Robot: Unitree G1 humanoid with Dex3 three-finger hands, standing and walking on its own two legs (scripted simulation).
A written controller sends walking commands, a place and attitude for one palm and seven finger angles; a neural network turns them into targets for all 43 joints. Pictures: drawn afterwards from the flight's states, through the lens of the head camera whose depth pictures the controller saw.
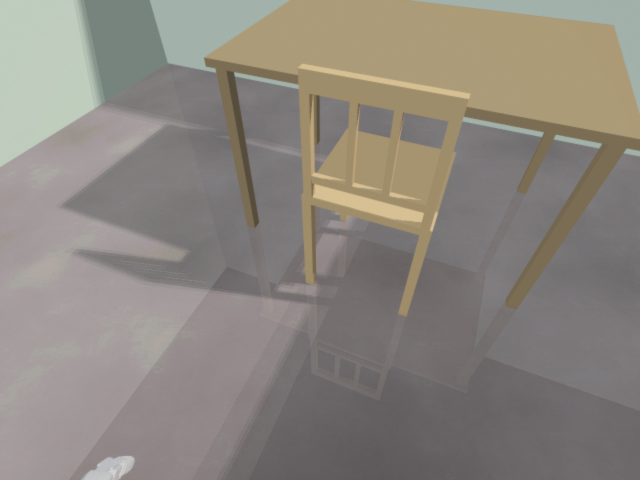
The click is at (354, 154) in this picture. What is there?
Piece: chair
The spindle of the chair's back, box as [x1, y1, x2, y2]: [345, 102, 359, 185]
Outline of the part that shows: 350,102 349,106 345,184 349,185 353,183 359,112 359,104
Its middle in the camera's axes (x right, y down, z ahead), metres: +0.08 -0.24 +1.01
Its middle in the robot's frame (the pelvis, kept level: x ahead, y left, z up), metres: +0.92 -0.03 -0.10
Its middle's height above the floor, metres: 0.67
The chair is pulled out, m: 0.00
